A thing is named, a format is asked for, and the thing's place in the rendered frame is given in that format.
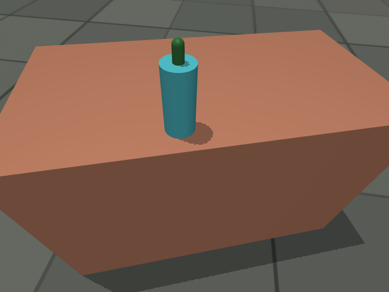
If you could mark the bottle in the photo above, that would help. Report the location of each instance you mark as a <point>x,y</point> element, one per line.
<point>178,81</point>

